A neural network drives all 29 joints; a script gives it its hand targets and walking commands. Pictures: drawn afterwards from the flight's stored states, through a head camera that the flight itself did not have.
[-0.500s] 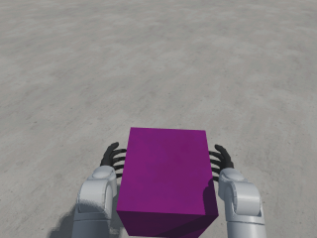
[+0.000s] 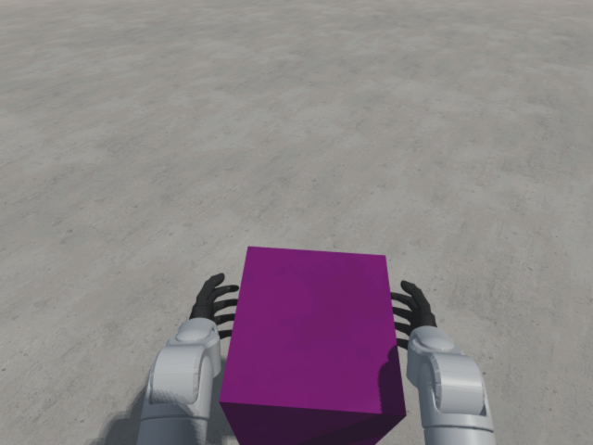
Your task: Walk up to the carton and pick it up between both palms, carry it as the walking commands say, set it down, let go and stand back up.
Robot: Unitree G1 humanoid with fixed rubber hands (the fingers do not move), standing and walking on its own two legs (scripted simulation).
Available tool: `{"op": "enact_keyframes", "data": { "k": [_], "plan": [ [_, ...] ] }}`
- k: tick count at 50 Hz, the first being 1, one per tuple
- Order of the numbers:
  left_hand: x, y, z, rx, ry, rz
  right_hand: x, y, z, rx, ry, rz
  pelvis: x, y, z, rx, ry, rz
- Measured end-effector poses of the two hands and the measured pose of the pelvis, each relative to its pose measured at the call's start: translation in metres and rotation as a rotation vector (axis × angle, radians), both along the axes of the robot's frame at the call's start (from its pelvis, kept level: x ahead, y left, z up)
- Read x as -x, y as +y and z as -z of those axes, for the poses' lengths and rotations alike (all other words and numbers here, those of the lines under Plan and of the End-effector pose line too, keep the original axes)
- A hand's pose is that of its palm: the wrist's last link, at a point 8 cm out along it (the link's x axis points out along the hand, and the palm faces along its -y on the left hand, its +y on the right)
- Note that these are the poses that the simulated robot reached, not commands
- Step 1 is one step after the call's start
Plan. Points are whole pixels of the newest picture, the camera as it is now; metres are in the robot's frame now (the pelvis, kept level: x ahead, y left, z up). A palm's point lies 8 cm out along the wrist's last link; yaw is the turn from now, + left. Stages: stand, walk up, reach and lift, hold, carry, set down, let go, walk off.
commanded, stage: carry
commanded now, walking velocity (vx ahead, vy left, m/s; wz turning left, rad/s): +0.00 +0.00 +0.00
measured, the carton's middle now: (308, 355) +0.29 +0.00 -0.03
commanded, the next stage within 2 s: hold in 0.72 s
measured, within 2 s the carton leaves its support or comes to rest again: neither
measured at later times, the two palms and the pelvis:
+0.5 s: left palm (196, 350) +0.25 +0.14 +0.06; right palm (422, 358) +0.25 -0.14 +0.05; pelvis -0.03 +0.00 +0.00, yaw +0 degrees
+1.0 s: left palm (172, 353) +0.25 +0.17 +0.06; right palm (394, 348) +0.26 -0.11 +0.05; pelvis -0.03 +0.01 +0.01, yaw +2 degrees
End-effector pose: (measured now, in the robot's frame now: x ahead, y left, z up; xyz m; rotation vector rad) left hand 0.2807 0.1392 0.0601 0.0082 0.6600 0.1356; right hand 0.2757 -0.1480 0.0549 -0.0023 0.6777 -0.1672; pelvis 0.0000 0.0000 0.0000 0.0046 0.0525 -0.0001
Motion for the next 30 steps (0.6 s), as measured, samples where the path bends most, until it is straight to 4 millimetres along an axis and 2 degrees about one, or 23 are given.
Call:
{"op": "enact_keyframes", "data": {
  "k": [13,30],
  "plan": [
    [0.022,0.001,0.004,-0.006,0.0,-0.001,0.021,0.001,0.004,0.01,0.004,-0.009,0.021,0.0,-0.001,-0.003,-0.002,-0.001],
    [0.031,0.005,0.004,-0.009,-0.006,-0.009,0.028,0.006,0.005,0.012,0.003,-0.019,0.032,0.002,-0.001,-0.008,-0.004,-0.007]
  ]
}}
